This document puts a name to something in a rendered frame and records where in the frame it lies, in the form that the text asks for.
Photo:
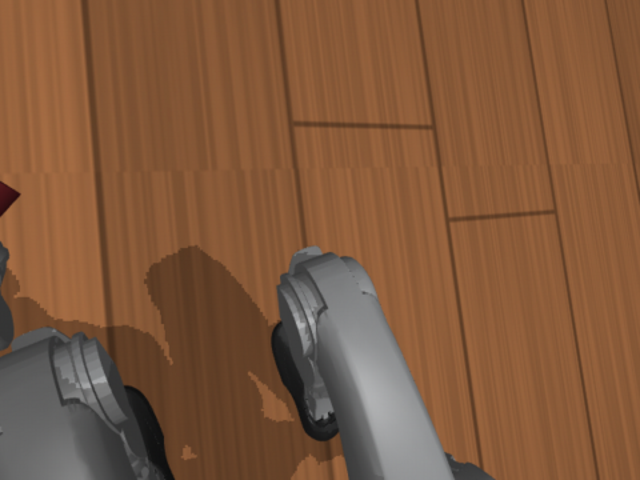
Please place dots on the left robot foot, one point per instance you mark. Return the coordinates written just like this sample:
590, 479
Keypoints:
151, 432

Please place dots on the right robot foot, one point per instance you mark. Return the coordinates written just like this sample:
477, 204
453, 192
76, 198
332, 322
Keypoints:
320, 430

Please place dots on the can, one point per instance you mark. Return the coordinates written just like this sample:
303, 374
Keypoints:
7, 197

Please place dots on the right robot hand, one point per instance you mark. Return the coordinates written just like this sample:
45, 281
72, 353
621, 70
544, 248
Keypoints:
467, 471

